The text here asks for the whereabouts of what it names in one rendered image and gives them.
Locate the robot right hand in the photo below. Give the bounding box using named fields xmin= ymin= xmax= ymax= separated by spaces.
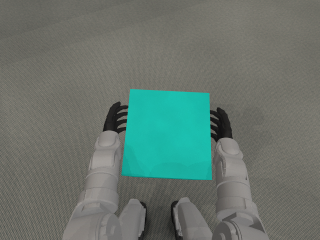
xmin=210 ymin=107 xmax=233 ymax=143

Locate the carton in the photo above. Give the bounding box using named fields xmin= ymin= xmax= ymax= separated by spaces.
xmin=121 ymin=89 xmax=212 ymax=180

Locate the robot right forearm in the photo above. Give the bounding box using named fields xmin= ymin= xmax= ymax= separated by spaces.
xmin=213 ymin=137 xmax=268 ymax=237

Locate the robot left hand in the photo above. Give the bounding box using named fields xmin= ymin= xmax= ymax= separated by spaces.
xmin=103 ymin=101 xmax=129 ymax=134

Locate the robot right upper arm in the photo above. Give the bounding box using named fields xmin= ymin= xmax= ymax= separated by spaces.
xmin=211 ymin=220 xmax=269 ymax=240

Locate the robot left forearm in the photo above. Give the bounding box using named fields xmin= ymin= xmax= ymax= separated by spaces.
xmin=62 ymin=130 xmax=122 ymax=240

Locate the right robot foot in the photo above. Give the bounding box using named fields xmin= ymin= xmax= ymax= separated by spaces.
xmin=170 ymin=200 xmax=183 ymax=240

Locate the robot right thigh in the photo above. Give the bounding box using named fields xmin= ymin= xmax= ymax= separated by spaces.
xmin=173 ymin=202 xmax=213 ymax=240

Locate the robot left upper arm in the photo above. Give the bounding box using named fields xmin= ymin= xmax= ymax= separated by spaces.
xmin=62 ymin=211 xmax=123 ymax=240

